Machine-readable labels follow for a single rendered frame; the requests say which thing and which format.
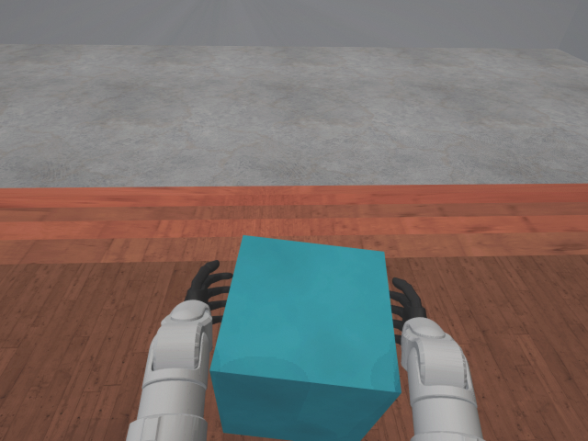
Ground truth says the left robot hand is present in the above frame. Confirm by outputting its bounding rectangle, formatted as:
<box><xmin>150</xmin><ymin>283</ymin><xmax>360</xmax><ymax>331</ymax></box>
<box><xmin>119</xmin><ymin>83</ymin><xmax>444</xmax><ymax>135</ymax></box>
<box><xmin>184</xmin><ymin>260</ymin><xmax>233</xmax><ymax>324</ymax></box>

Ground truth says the carton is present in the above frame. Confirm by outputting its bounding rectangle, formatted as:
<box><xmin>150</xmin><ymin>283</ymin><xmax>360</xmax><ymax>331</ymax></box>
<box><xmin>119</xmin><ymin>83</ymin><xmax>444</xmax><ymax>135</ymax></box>
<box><xmin>209</xmin><ymin>235</ymin><xmax>401</xmax><ymax>441</ymax></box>

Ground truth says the robot left forearm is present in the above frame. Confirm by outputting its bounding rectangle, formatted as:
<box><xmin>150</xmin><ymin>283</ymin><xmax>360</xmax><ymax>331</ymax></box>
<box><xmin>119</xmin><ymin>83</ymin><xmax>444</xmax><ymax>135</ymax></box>
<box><xmin>126</xmin><ymin>300</ymin><xmax>212</xmax><ymax>441</ymax></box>

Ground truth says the robot right forearm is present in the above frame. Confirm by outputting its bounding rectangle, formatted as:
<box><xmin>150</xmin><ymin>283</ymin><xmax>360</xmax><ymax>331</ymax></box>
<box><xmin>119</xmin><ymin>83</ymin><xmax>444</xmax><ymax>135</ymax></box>
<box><xmin>401</xmin><ymin>317</ymin><xmax>485</xmax><ymax>441</ymax></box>

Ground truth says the right robot hand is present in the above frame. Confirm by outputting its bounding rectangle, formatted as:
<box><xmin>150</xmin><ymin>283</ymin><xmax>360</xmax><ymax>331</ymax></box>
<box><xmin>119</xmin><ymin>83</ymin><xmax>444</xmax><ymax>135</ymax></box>
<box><xmin>389</xmin><ymin>277</ymin><xmax>427</xmax><ymax>345</ymax></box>

